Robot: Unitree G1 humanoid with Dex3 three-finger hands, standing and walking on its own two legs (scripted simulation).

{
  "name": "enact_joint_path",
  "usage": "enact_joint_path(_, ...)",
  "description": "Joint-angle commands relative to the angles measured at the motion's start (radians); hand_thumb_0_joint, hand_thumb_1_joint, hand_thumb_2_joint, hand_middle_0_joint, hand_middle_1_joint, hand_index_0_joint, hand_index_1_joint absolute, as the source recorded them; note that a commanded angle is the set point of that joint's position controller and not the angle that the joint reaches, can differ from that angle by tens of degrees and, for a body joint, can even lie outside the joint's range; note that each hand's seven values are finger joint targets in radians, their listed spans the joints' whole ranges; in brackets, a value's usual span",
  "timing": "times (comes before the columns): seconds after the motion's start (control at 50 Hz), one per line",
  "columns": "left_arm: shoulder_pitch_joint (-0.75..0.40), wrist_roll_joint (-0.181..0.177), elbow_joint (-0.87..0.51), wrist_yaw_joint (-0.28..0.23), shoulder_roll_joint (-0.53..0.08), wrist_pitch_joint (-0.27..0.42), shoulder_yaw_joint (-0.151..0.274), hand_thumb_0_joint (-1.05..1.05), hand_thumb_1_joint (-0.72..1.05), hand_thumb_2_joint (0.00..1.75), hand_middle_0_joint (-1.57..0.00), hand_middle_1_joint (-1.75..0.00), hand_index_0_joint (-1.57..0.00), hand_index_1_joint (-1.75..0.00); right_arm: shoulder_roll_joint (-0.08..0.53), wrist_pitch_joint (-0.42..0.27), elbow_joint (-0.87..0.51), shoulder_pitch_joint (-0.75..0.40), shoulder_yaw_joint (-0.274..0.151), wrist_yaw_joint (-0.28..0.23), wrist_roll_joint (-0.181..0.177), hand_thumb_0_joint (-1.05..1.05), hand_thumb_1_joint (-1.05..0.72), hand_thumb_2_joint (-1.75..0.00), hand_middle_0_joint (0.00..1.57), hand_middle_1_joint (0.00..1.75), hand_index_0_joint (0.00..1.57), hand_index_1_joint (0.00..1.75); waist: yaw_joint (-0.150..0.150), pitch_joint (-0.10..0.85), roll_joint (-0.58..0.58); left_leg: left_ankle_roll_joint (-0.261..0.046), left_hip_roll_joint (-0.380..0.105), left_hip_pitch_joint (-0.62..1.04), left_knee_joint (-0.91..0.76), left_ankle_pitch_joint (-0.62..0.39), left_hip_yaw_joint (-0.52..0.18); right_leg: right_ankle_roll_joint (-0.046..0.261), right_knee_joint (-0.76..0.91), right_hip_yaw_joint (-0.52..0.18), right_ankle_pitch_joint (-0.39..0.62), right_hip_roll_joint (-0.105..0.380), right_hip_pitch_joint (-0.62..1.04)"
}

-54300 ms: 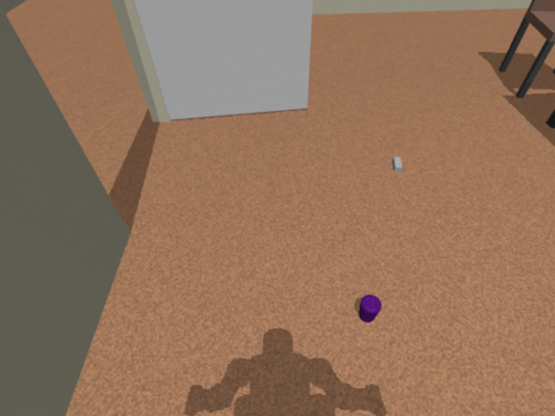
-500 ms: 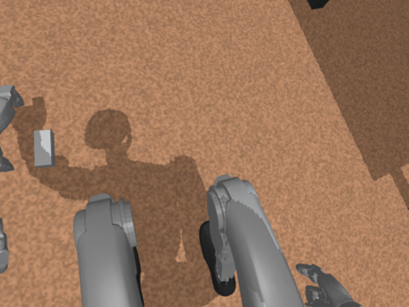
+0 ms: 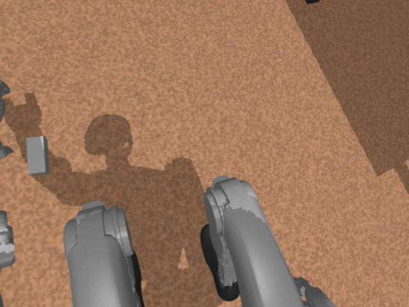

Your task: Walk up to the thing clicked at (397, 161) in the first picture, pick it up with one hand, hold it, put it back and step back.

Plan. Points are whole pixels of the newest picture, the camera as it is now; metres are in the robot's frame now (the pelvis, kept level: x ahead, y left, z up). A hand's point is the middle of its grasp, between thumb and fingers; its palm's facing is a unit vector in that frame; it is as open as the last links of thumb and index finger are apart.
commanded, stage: home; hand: left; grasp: from above
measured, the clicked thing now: (38, 156) +0.47 +0.33 -0.32
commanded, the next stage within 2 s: none
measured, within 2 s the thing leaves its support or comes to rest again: neither
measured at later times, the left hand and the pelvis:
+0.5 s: hand out of the picture +0.29 +0.29 +0.08, palm faces -0.13 -0.78 -0.61, open 7.5 cm; pelvis +0.01 +0.00 +0.19, yaw +6 degrees
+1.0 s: hand out of the picture +0.23 +0.23 +0.29, palm faces +0.23 -0.95 -0.22, open 7.4 cm; pelvis +0.08 +0.01 +0.35, yaw +10 degrees
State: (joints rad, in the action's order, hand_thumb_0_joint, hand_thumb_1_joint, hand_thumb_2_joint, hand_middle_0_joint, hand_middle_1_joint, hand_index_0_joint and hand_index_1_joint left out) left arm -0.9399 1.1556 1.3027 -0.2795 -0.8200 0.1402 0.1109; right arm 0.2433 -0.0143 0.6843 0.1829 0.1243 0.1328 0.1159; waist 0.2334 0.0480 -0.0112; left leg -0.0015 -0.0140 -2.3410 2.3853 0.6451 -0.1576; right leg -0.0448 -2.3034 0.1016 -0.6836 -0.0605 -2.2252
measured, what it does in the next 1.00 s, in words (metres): rises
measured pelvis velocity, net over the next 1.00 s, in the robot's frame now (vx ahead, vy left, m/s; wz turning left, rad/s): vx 0.08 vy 0.01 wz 0.18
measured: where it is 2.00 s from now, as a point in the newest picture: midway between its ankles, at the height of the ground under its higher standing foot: (179, 288)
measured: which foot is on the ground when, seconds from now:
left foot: down 0.00-1.00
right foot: down 0.00-1.00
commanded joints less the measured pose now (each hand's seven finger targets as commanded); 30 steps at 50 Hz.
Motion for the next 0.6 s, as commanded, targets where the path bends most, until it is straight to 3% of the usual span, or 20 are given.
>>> enact_joint_path(0.0,-0.086,-0.154,-0.367,0.083,-0.238,-0.037,0.059,0.00,0.26,0.79,-0.20,-0.41,-0.19,-0.42,0.277,0.007,-0.048,0.214,-0.150,-0.013,-0.042,0.00,-0.89,-0.90,0.20,0.30,0.20,0.30,-0.100,0.857,-0.295,-0.026,0.008,0.674,-0.336,-0.224,0.110,0.080,0.326,0.037,0.269,-0.016,0.494)
enact_joint_path(0.04,-0.009,-0.240,-0.541,0.127,-0.211,-0.058,0.085,0.00,0.40,0.75,-0.18,-0.33,-0.18,-0.34,0.272,0.020,-0.071,0.197,-0.177,-0.020,-0.065,0.00,-0.90,-0.90,0.20,0.30,0.20,0.30,-0.132,0.884,-0.305,-0.021,0.006,0.740,-0.399,-0.229,0.103,0.085,0.360,0.026,0.264,-0.009,0.500)
enact_joint_path(0.1,0.111,-0.377,-0.667,0.180,-0.098,-0.094,0.068,0.00,0.62,0.74,-0.17,-0.26,-0.17,-0.26,0.246,0.028,-0.086,0.160,-0.182,-0.040,-0.090,0.00,-0.90,-0.90,0.20,0.30,0.20,0.30,-0.114,0.777,-0.213,-0.033,0.005,0.698,-0.457,-0.148,0.084,0.081,0.430,0.015,0.215,-0.008,0.504)
enact_joint_path(0.14,0.195,-0.446,-0.752,0.209,-0.062,-0.112,0.065,0.00,0.74,0.81,-0.18,-0.27,-0.18,-0.27,0.224,0.028,-0.094,0.135,-0.186,-0.050,-0.102,0.00,-0.90,-0.90,0.20,0.30,0.20,0.30,-0.132,0.753,-0.192,-0.038,-0.001,0.724,-0.508,-0.116,0.083,0.078,0.479,0.001,0.192,-0.007,0.541)
enact_joint_path(0.18,0.243,-0.508,-0.868,0.228,-0.045,-0.128,0.078,0.00,0.88,0.89,-0.20,-0.29,-0.20,-0.30,0.223,0.027,-0.119,0.110,-0.198,-0.061,-0.112,0.00,-0.90,-0.90,0.20,0.30,0.20,0.30,-0.151,0.790,-0.200,-0.036,-0.007,0.802,-0.564,-0.111,0.071,0.078,0.515,-0.006,0.187,-0.002,0.582)
enact_joint_path(0.26,0.363,-0.622,-0.960,0.238,0.063,-0.158,0.035,0.00,0.90,0.90,-0.20,-0.30,-0.20,-0.30,0.207,0.010,-0.140,0.071,-0.200,-0.087,-0.131,0.00,-0.90,-0.90,0.20,0.30,0.20,0.30,-0.137,0.689,-0.171,-0.033,-0.016,0.878,-0.671,-0.072,0.062,0.075,0.608,-0.013,0.160,0.005,0.635)
enact_joint_path(0.34,0.498,-0.716,-1.056,0.234,0.109,-0.204,0.043,0.00,0.90,0.90,-0.20,-0.30,-0.20,-0.30,0.199,-0.018,-0.167,0.028,-0.199,-0.109,-0.141,0.00,-0.90,-0.90,0.20,0.30,0.20,0.30,-0.162,0.685,-0.179,-0.024,-0.016,1.005,-0.778,-0.095,0.057,0.075,0.686,-0.024,0.172,0.015,0.729)
enact_joint_path(0.46,0.674,-0.867,-1.134,0.224,0.226,-0.286,0.010,0.00,0.90,0.90,-0.20,-0.30,-0.20,-0.30,0.180,-0.066,-0.202,-0.041,-0.182,-0.151,-0.155,0.00,-0.90,-0.90,0.20,0.30,0.20,0.30,-0.152,0.552,-0.148,-0.019,-0.016,1.125,-0.941,0.005,0.026,0.071,0.826,-0.039,0.107,0.017,0.820)
enact_joint_path(0.48,0.679,-0.891,-1.196,0.222,0.229,-0.295,0.009,0.00,0.90,0.90,-0.20,-0.30,-0.20,-0.30,0.177,-0.074,-0.214,-0.049,-0.180,-0.158,-0.156,0.00,-0.90,-0.90,0.20,0.30,0.20,0.30,-0.158,0.566,-0.170,-0.017,-0.015,1.164,-0.966,0.006,0.028,0.072,0.849,-0.044,0.108,0.017,0.847)
enact_joint_path(0.58,0.831,-1.021,-1.261,0.210,0.283,-0.362,0.024,0.00,0.90,0.90,-0.20,-0.30,-0.20,-0.30,0.150,-0.101,-0.242,-0.058,-0.165,-0.185,-0.160,0.00,-0.90,-0.90,0.20,0.30,0.20,0.30,-0.158,0.542,-0.155,-0.014,-0.011,1.296,-1.058,-0.112,0.044,0.068,0.964,-0.054,0.187,0.024,0.996)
